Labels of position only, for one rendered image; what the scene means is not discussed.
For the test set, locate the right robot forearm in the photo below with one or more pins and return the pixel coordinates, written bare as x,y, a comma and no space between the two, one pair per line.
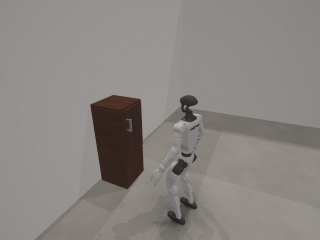
198,139

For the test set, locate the handle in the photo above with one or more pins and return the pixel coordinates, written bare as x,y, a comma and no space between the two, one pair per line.
130,125

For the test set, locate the left robot foot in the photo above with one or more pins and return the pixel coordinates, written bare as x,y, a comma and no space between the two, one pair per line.
172,215

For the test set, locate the cupboard door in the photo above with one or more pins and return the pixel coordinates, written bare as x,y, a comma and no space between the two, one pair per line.
132,140

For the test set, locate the right robot upper arm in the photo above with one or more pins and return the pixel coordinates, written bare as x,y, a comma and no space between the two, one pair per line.
201,129

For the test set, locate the left robot upper arm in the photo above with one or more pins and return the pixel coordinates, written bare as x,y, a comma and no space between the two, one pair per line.
178,130

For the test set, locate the left robot hand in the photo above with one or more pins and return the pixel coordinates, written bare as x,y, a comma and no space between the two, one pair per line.
157,175

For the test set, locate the left robot forearm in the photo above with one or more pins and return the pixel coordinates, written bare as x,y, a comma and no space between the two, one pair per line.
170,157

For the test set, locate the robot right shin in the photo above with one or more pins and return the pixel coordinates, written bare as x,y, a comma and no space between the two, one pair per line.
187,188

